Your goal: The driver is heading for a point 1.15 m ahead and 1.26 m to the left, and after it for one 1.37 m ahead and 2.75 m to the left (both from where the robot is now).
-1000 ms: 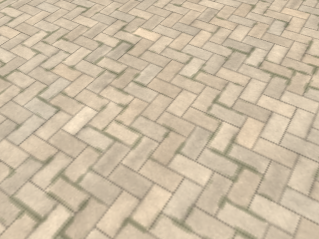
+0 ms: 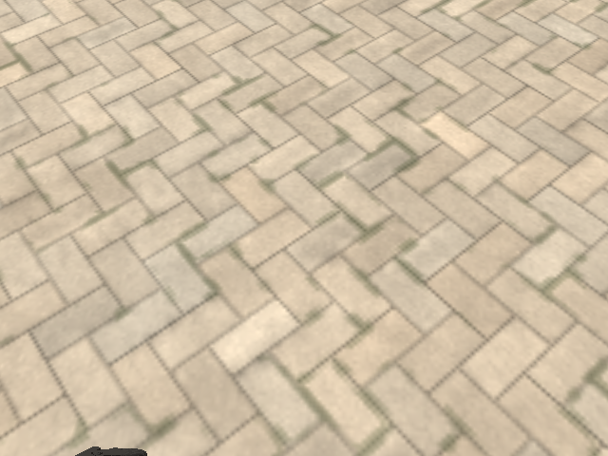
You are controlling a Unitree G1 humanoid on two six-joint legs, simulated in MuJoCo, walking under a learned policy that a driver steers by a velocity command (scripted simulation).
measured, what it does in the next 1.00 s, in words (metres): walks ahead, turning left: left foot, then right foot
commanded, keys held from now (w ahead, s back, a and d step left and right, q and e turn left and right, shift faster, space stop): q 0.24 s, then w+q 0.76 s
